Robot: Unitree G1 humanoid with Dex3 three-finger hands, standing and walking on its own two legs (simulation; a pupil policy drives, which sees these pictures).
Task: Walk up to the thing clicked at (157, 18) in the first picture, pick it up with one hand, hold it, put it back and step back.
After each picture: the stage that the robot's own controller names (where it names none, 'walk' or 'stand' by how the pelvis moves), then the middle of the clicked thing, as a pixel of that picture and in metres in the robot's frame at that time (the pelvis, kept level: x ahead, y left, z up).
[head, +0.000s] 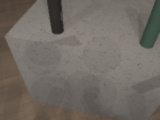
stand; (154, 24) +0.68 -0.31 +0.07
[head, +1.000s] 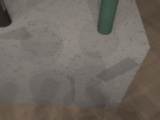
sink last; (108, 7) +0.67 -0.07 +0.11
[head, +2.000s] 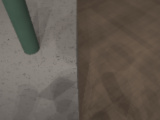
rise first; (23, 26) +0.54 +0.27 +0.11
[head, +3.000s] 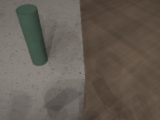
stand; (34, 38) +0.53 +0.21 +0.09
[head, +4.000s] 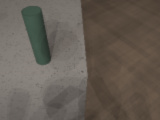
stand; (38, 38) +0.54 +0.21 +0.07
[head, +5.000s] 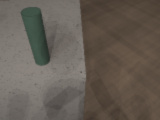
stand; (37, 39) +0.55 +0.21 +0.07
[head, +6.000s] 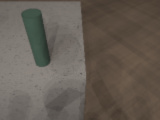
stand; (38, 40) +0.54 +0.21 +0.07
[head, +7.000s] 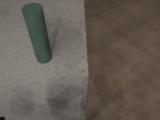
rise first; (39, 37) +0.54 +0.21 +0.08
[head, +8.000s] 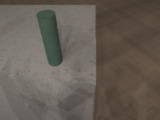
go down; (51, 40) +0.55 +0.20 +0.08
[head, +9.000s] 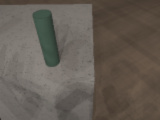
go down; (48, 41) +0.55 +0.19 +0.08
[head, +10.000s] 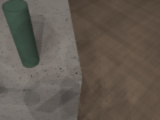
go down; (24, 38) +0.51 +0.19 +0.10
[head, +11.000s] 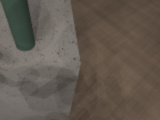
close in; (18, 17) +0.53 +0.19 +0.12
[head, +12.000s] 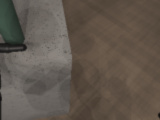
close; (3, 12) +0.54 +0.21 +0.14
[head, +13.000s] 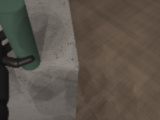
lift; (22, 39) +0.45 +0.17 +0.13
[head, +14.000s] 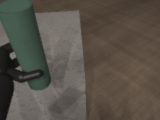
lift; (30, 51) +0.32 +0.15 +0.24
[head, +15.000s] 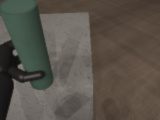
hold; (33, 51) +0.31 +0.14 +0.25
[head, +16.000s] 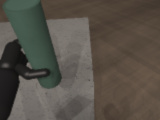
hold; (39, 49) +0.31 +0.12 +0.27
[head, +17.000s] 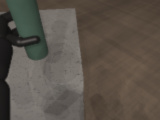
crouch; (27, 20) +0.42 +0.15 +0.28
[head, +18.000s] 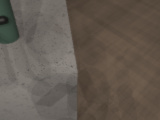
lower; out of the picture +0.50 +0.21 +0.25
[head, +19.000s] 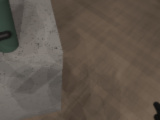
lower; out of the picture +0.52 +0.18 +0.15
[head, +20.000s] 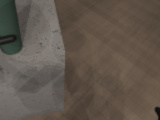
lower; (4, 17) +0.51 +0.18 +0.15
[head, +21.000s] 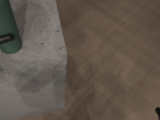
lower; (0, 16) +0.51 +0.19 +0.14
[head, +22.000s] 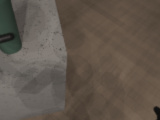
lower; (0, 16) +0.51 +0.18 +0.14
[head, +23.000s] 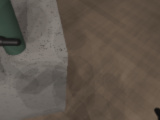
open; (2, 18) +0.51 +0.18 +0.14
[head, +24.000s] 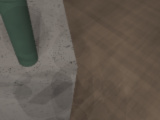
sink last; (21, 33) +0.48 +0.17 +0.13
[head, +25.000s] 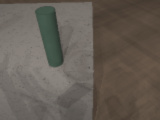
stand; (51, 39) +0.53 +0.18 +0.12
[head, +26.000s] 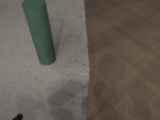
stand; (41, 35) +0.50 +0.17 +0.13
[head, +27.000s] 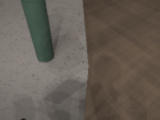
stand; (40, 31) +0.50 +0.18 +0.14
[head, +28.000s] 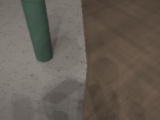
stand; (39, 31) +0.51 +0.18 +0.14
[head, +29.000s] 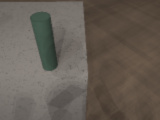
stand; (46, 44) +0.52 +0.18 +0.08
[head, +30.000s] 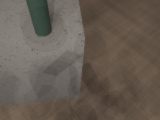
walk; (37, 5) +0.59 +0.19 +0.10
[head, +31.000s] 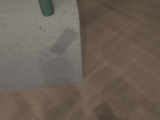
walk; out of the picture +0.84 +0.25 +0.09
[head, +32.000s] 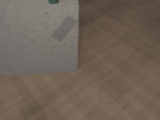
stand; out of the picture +1.07 +0.26 +0.09
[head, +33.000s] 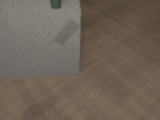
stand; out of the picture +1.07 +0.22 +0.07
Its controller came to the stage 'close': yes
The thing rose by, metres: 0.20
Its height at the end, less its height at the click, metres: +0.00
